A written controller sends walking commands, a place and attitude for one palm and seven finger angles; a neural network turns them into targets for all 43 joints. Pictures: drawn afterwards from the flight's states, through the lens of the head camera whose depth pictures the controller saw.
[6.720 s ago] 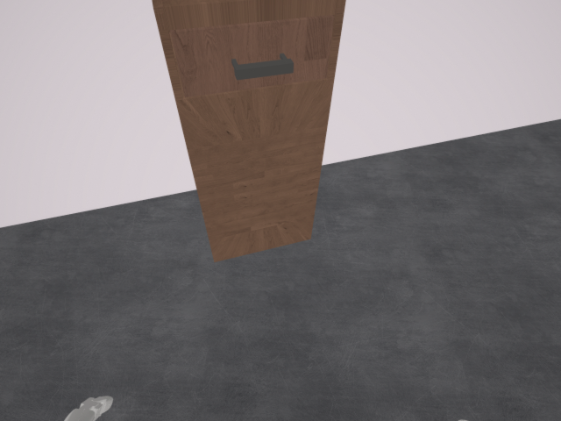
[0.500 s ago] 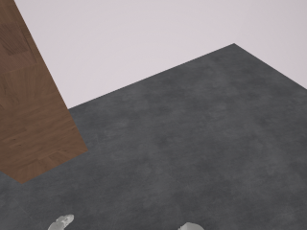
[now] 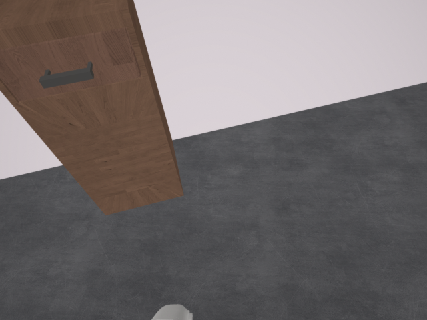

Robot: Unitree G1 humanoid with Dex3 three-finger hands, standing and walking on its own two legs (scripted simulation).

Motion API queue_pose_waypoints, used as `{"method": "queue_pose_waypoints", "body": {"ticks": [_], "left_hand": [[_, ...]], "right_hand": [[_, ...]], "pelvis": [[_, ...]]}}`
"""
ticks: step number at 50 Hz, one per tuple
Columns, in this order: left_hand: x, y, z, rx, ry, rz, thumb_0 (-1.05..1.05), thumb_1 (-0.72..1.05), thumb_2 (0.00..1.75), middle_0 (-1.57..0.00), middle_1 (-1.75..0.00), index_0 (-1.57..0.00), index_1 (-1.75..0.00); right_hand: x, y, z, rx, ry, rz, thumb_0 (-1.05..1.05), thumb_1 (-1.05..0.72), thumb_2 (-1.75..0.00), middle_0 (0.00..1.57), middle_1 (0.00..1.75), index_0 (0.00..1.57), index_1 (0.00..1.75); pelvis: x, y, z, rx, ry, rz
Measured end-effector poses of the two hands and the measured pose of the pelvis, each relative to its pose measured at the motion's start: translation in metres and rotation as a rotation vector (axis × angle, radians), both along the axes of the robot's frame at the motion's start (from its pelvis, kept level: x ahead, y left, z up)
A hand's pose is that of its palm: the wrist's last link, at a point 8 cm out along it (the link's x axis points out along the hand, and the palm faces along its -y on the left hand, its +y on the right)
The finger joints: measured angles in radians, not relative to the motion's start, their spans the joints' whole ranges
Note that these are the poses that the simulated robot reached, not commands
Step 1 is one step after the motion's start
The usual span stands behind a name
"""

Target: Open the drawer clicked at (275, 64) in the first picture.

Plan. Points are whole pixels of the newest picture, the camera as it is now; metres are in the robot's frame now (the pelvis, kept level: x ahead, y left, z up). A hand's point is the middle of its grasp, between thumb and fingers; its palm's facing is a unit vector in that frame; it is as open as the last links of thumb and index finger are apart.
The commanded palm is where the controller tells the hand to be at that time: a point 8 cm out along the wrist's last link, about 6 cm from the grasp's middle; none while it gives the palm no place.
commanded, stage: turn to face it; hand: left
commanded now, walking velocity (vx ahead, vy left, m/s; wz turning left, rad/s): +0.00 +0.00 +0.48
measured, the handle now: (68, 73) +0.73 +0.46 +0.07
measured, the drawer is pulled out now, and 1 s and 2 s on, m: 0.00 0.00 0.00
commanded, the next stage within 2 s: take the last steps up to it in 0.46 s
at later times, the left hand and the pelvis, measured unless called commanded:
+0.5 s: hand out of the picture +0.01 +0.28 -0.17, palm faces +0.26 -0.94 -0.24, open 7.4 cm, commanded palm none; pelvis -0.01 +0.06 +0.00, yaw +11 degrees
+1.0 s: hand out of the picture -0.07 +0.17 -0.16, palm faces +0.38 -0.90 -0.19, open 7.4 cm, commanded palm none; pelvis +0.03 +0.04 +0.01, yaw +17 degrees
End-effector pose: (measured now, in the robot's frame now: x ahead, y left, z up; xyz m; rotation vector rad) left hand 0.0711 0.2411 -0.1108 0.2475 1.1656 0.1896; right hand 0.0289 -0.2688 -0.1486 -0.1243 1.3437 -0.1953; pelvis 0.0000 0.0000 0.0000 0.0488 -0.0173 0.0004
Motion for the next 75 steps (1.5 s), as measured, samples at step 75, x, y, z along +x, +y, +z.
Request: {"method": "queue_pose_waypoints", "body": {"ticks": [75], "left_hand": [[0.045, 0.159, -0.037, -0.132, 0.072, 0.357, 0.00, 0.91, 0.90, -0.19, -0.30, -0.19, -0.30]], "right_hand": [[0.217, 0.218, 0.023, -0.030, -0.148, 0.295, -0.03, -0.95, -0.90, 0.20, 0.30, 0.20, 0.30]], "pelvis": [[0.153, 0.163, 0.001, -0.046, -0.016, 0.260]]}}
